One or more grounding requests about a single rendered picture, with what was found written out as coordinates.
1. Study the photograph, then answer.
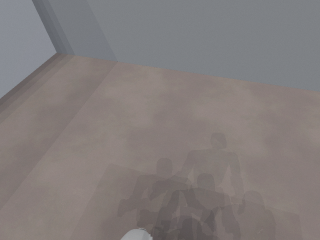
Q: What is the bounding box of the robot left thigh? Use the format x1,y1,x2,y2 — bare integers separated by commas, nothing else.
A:
121,229,153,240

